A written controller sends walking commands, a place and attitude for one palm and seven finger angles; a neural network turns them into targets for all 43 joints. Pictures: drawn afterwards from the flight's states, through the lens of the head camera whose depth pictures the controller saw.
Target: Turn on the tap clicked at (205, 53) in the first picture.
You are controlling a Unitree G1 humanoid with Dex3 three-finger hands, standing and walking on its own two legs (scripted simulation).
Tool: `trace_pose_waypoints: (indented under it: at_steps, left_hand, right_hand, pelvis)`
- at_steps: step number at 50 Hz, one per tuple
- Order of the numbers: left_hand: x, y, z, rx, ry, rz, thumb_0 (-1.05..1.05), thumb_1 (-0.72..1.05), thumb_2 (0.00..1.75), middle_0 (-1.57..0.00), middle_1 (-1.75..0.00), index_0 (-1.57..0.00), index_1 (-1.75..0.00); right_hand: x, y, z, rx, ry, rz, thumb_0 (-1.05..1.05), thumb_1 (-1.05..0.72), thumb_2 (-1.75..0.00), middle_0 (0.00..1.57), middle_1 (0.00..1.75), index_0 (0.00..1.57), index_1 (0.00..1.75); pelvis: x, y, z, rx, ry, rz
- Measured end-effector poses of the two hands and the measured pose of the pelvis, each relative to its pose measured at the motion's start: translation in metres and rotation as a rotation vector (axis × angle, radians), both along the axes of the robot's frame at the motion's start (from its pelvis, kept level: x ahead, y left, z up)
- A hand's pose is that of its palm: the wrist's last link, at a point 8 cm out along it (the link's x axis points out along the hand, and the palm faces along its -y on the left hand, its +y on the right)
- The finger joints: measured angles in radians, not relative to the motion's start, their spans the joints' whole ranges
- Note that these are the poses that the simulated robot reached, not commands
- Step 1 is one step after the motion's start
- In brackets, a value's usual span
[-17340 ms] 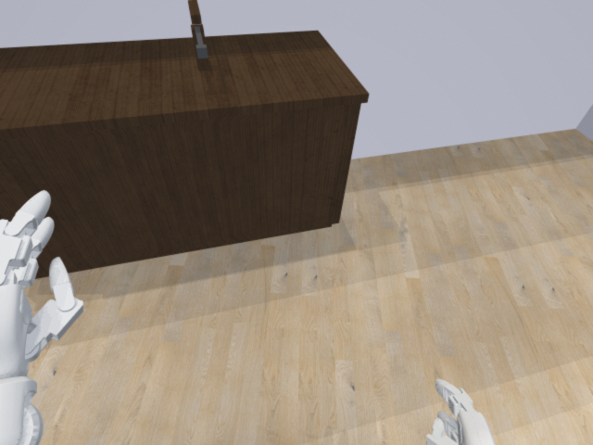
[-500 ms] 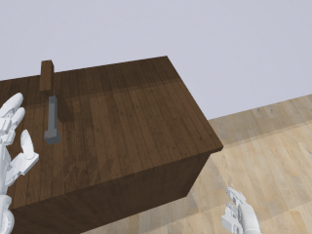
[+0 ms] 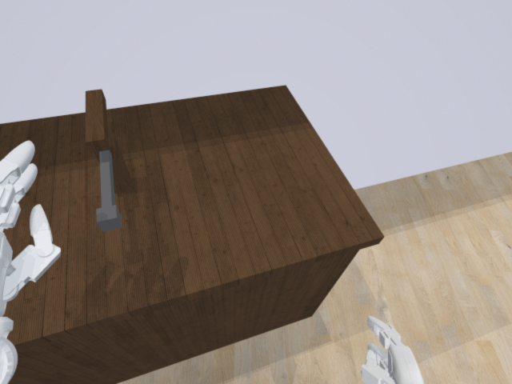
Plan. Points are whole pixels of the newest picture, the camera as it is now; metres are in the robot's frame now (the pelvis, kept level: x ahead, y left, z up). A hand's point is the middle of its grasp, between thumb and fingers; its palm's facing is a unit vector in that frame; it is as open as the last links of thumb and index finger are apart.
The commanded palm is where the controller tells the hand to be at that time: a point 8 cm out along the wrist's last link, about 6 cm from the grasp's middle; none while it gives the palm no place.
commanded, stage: come to a stop and stand still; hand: left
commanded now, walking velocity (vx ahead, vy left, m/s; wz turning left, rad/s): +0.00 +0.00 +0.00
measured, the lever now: (109, 218) +0.33 +0.26 +0.06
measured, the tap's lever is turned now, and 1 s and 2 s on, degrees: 0 0 0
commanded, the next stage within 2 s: look again from close up in 0.04 s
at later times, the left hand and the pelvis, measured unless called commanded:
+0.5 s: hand (100, 278) +0.21 +0.20 +0.13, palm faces +0.23 -0.88 -0.42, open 7.4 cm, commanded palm +0.15 +0.24 +0.17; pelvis -0.02 -0.03 +0.00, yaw -2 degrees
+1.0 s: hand (69, 260) +0.22 +0.24 +0.14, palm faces +0.29 -0.88 -0.38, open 7.4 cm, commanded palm +0.16 +0.28 +0.17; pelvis +0.00 +0.00 +0.00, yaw -1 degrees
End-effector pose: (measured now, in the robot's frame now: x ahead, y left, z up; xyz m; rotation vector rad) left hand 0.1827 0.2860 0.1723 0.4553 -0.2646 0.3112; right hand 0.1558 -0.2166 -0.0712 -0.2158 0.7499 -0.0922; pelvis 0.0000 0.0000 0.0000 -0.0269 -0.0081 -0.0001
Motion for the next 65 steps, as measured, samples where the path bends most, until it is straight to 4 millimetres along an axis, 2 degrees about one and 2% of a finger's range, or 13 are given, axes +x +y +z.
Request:
trace_pose_waypoints:
  at_steps: [7,10,12,14,19,22,27,35,38,41,49,57,65]
  left_hand:
    - [-0.004,-0.005,-0.002,-0.004,0.019,0.018,0.01,0.89,0.90,-0.21,-0.30,-0.21,-0.30]
    - [0.008,0.014,0.028,0.194,-0.086,0.046,0.01,0.88,0.90,-0.22,-0.30,-0.22,-0.31]
    - [0.013,0.026,0.048,0.215,-0.181,0.097,0.01,0.88,0.90,-0.22,-0.30,-0.22,-0.31]
    - [0.013,0.023,0.054,0.177,-0.217,0.110,0.01,0.89,0.90,-0.22,-0.30,-0.22,-0.30]
    - [0.003,-0.035,0.020,0.062,-0.055,-0.058,0.01,0.90,0.90,-0.20,-0.30,-0.20,-0.30]
    - [-0.005,-0.050,-0.008,0.020,0.069,-0.119,0.01,0.89,0.90,-0.21,-0.30,-0.21,-0.30]
    - [-0.011,-0.031,-0.025,-0.004,0.103,-0.041,0.01,0.88,0.90,-0.22,-0.30,-0.22,-0.31]
    - [-0.011,-0.023,0.008,0.002,-0.076,-0.013,0.01,0.89,0.90,-0.22,-0.30,-0.21,-0.30]
    - [0.004,-0.003,0.029,0.131,-0.152,-0.020,0.01,0.88,0.90,-0.22,-0.30,-0.22,-0.31]
    - [0.014,0.015,0.024,0.070,-0.148,0.025,0.01,0.89,0.90,-0.22,-0.30,-0.21,-0.30]
    - [0.003,-0.008,-0.019,-0.031,0.035,-0.060,0.01,0.89,0.90,-0.21,-0.30,-0.21,-0.30]
    - [0.000,0.019,0.001,-0.011,-0.111,0.048,0.01,0.89,0.90,-0.22,-0.30,-0.22,-0.30]
    - [0.010,0.001,-0.002,-0.051,-0.095,-0.006,0.01,0.89,0.90,-0.21,-0.30,-0.21,-0.30]
  right_hand:
    - [-0.005,-0.008,-0.003,0.010,0.008,-0.009,0.01,-0.91,-0.90,0.20,0.30,0.20,0.30]
    - [-0.006,-0.011,-0.009,-0.020,0.032,0.071,0.01,-0.91,-0.90,0.20,0.30,0.20,0.30]
    - [-0.007,-0.014,-0.012,-0.009,0.044,0.096,0.01,-0.91,-0.90,0.20,0.30,0.20,0.30]
    - [-0.008,-0.018,-0.013,0.025,0.018,0.080,0.01,-0.91,-0.90,0.20,0.30,0.20,0.30]
    - [-0.013,-0.028,-0.009,0.084,-0.062,0.001,0.01,-0.91,-0.90,0.20,0.30,0.20,0.30]
    - [-0.019,-0.034,-0.006,0.066,-0.058,-0.035,0.01,-0.91,-0.90,0.20,0.30,0.20,0.30]
    - [-0.025,-0.044,0.000,-0.007,-0.021,-0.021,0.01,-0.91,-0.90,0.20,0.30,0.20,0.30]
    - [-0.014,-0.041,0.005,-0.049,-0.037,0.025,0.01,-0.91,-0.90,0.20,0.30,0.20,0.30]
    - [-0.008,-0.031,0.005,-0.060,-0.039,0.057,0.01,-0.91,-0.90,0.20,0.30,0.20,0.30]
    - [-0.003,-0.021,0.008,-0.017,-0.081,0.025,0.01,-0.91,-0.90,0.20,0.30,0.20,0.30]
    - [-0.001,0.004,0.001,0.034,-0.082,0.006,0.01,-0.91,-0.90,0.20,0.30,0.20,0.30]
    - [0.010,0.013,0.001,-0.009,-0.028,0.081,0.01,-0.91,-0.90,0.20,0.30,0.20,0.30]
    - [0.027,0.006,0.013,-0.010,-0.095,0.059,0.01,-0.91,-0.90,0.20,0.30,0.21,0.30]
  pelvis:
    - [-0.002,-0.006,0.000,0.000,-0.001,0.003]
    - [-0.012,-0.016,-0.003,0.004,0.002,0.017]
    - [-0.018,-0.021,-0.005,0.015,-0.004,0.011]
    - [-0.020,-0.022,-0.006,0.017,-0.006,-0.008]
    - [-0.018,-0.020,-0.004,0.017,-0.013,-0.039]
    - [-0.018,-0.024,-0.003,0.017,-0.010,-0.037]
    - [-0.021,-0.033,-0.002,0.010,-0.004,-0.023]
    - [-0.016,-0.024,-0.001,-0.003,0.000,-0.023]
    - [-0.016,-0.020,-0.001,-0.004,0.010,-0.019]
    - [-0.014,-0.012,-0.001,0.006,0.006,-0.036]
    - [-0.003,0.004,-0.005,0.018,0.002,-0.026]
    - [0.000,0.000,-0.004,0.005,0.002,0.003]
    - [0.003,0.001,-0.002,-0.001,0.008,-0.010]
